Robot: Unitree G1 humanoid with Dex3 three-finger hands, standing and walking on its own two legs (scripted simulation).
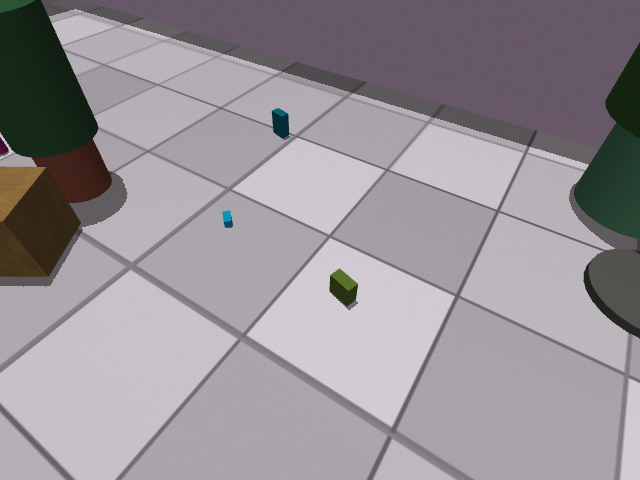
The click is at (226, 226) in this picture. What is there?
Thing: small brick
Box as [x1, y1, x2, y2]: [222, 210, 232, 226]
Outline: 229,210 222,212 225,226 232,225
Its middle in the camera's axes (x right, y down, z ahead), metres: -0.43 -0.11 +1.77
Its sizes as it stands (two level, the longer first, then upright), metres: 0.073 0.036 0.035
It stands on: the floor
